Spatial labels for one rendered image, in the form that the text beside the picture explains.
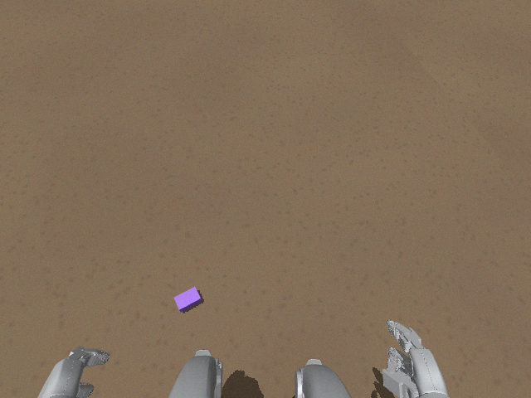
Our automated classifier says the left robot hand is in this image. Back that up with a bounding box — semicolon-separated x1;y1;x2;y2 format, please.
37;346;110;398

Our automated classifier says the right robot hand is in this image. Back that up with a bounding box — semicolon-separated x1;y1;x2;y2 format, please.
382;320;448;398

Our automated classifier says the small box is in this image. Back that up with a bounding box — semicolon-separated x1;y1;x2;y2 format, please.
174;287;202;312

